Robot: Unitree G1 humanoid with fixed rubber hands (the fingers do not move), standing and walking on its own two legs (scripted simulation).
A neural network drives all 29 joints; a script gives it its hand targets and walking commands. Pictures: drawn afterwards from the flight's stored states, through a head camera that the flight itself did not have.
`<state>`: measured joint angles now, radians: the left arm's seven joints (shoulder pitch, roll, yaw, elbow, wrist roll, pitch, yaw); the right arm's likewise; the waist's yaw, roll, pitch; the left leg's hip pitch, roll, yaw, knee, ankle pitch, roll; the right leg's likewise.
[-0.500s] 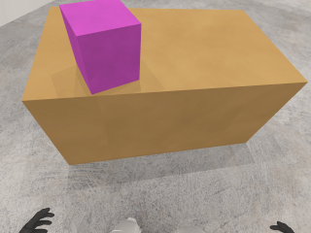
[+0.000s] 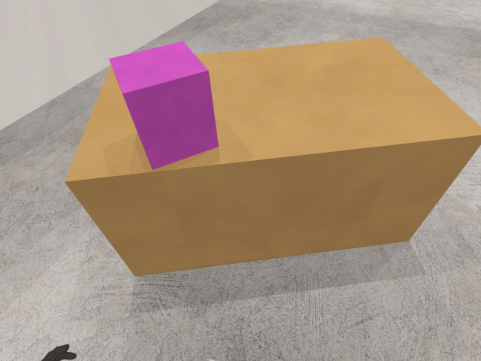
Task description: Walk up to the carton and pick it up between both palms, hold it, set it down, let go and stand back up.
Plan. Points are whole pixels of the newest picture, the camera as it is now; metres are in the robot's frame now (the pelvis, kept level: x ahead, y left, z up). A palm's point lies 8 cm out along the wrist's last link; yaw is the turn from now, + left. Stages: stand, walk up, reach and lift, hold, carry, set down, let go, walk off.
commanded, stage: walk up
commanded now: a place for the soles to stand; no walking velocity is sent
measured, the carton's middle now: (167, 105) +0.77 +0.25 +0.00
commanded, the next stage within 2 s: none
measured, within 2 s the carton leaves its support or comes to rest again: neither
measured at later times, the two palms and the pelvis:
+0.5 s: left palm out of the picture +0.09 +0.36 -0.11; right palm out of the picture +0.16 -0.29 -0.07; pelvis +0.05 +0.03 -0.01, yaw +8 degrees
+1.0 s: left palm out of the picture +0.08 +0.34 -0.10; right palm (433, 358) +0.17 -0.30 -0.10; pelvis +0.05 +0.01 -0.02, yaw +10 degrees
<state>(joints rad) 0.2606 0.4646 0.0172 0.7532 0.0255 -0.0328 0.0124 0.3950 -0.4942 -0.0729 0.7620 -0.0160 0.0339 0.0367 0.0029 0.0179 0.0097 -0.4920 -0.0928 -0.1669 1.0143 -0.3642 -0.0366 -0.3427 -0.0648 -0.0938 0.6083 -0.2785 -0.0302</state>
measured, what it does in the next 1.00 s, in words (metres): steps on the spot: left foot, then right foot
